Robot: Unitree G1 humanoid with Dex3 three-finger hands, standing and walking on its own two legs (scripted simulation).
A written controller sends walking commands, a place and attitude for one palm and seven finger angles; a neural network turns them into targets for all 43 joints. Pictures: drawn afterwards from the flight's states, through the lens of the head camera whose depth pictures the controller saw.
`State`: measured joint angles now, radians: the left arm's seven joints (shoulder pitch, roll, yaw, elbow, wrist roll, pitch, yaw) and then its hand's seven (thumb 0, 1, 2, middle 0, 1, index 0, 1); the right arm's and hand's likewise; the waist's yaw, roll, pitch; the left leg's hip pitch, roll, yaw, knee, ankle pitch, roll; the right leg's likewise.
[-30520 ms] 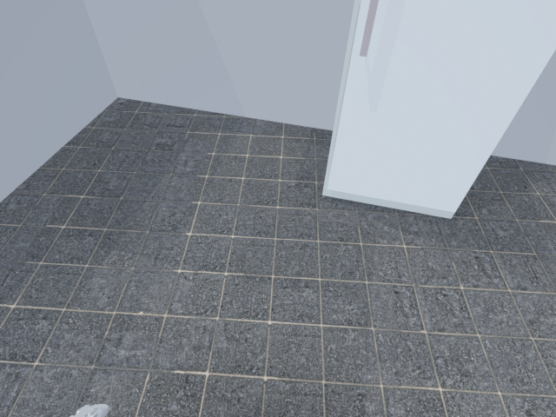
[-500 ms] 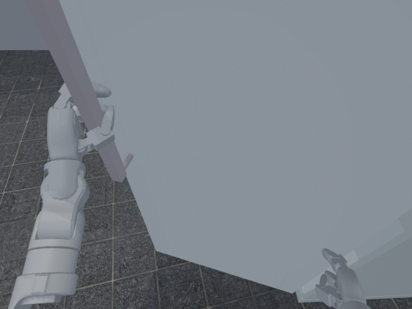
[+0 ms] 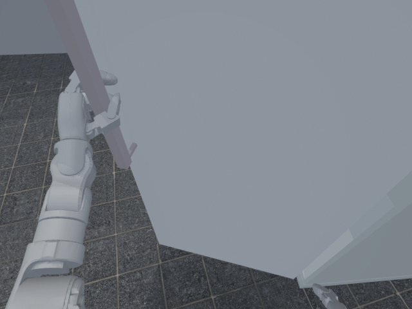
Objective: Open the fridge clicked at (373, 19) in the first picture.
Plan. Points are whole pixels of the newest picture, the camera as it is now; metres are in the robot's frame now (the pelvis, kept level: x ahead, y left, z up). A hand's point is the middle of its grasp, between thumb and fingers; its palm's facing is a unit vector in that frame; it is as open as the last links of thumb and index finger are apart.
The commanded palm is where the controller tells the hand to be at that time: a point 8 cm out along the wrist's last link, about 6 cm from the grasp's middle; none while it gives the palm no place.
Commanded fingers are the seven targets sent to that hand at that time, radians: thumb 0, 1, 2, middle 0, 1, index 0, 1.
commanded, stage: stop walking and hold the door back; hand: left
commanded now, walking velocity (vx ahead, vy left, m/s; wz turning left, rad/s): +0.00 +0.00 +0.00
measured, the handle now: (96, 66) +0.43 +0.20 +0.25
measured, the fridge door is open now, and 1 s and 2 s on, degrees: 71 70 69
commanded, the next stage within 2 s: loosen the grip on the handle in 0.30 s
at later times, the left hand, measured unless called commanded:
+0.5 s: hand (109, 107) +0.41 +0.19 +0.19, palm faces +0.16 -0.98 -0.15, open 6.4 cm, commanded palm +0.36 +0.23 +0.18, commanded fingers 0.00 0.17 0.55 -0.45 -1.40 -0.45 -1.40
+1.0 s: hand (114, 113) +0.41 +0.19 +0.17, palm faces +0.22 -0.96 -0.16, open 14.2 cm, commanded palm +0.37 +0.24 +0.17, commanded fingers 0.00 -0.55 0.20 -0.25 -1.15 -0.25 -1.15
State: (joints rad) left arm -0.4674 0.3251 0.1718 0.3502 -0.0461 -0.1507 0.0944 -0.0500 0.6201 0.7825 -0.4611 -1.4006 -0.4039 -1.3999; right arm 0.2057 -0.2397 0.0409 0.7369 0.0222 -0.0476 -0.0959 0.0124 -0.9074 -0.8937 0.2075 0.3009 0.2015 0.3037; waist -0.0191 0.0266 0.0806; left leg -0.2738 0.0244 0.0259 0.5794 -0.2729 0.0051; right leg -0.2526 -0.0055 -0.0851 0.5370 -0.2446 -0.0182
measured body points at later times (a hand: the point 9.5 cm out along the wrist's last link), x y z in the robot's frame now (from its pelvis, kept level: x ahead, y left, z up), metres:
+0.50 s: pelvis -0.01 +0.00 +0.00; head -0.01 +0.01 +0.45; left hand +0.39 +0.25 +0.19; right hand +0.12 -0.24 -0.09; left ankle +0.03 +0.11 -0.73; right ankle +0.03 -0.11 -0.73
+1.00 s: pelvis +0.01 -0.01 +0.00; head +0.03 -0.01 +0.45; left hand +0.39 +0.24 +0.18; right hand +0.14 -0.27 -0.10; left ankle +0.03 +0.11 -0.73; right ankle +0.03 -0.11 -0.73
